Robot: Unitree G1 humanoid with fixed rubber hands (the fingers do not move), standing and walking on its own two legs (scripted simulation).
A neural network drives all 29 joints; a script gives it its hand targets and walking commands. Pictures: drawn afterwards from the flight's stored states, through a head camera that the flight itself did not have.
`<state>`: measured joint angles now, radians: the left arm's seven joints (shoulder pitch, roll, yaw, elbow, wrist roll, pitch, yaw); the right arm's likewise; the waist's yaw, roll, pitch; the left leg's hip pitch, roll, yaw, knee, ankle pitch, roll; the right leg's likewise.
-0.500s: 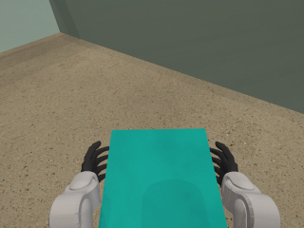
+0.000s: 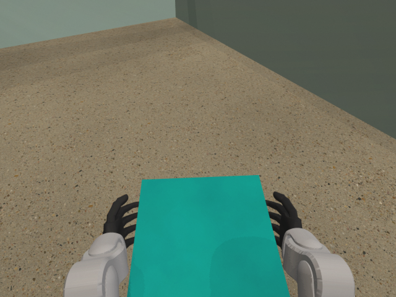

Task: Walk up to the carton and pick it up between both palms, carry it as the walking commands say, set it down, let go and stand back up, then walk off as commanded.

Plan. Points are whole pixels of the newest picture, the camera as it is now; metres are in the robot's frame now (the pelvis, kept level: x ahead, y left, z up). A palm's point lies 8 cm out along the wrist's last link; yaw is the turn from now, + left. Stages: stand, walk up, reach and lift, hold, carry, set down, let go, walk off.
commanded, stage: carry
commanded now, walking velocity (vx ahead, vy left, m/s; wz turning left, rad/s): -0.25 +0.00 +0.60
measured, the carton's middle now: (203, 257) +0.22 +0.00 +0.00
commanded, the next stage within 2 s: none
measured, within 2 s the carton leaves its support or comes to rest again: neither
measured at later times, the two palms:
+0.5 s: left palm out of the picture +0.00 +0.19 +0.11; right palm out of the picture +0.08 -0.10 +0.10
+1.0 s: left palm out of the picture -0.26 +0.23 +0.10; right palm out of the picture -0.10 -0.02 +0.10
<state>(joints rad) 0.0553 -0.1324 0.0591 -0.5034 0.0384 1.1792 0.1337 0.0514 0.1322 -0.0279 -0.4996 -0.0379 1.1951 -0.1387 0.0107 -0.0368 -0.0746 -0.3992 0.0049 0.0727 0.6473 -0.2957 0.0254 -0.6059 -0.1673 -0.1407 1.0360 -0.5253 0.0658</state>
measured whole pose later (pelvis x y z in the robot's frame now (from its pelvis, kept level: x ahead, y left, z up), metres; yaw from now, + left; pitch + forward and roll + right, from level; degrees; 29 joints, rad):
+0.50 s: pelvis -0.18 -0.01 +0.02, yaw +16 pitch +2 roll +3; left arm 0.07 -0.14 0.05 -0.56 0.04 1.15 0.13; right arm 0.03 0.13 -0.02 -0.56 -0.04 1.21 -0.13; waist -0.03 0.00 -0.07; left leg -0.60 0.01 0.06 1.19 -0.40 -0.04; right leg -0.35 -0.15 -0.22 0.56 -0.24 -0.04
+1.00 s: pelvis -0.38 -0.02 +0.01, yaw +34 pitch +5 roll -1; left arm 0.02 -0.13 0.04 -0.55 0.03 1.16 0.14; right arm 0.04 0.13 -0.04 -0.57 -0.04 1.17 -0.12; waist 0.00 0.02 -0.09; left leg -0.50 -0.05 -0.05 0.47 -0.05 0.04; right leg -0.43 0.00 -0.08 0.85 -0.49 0.03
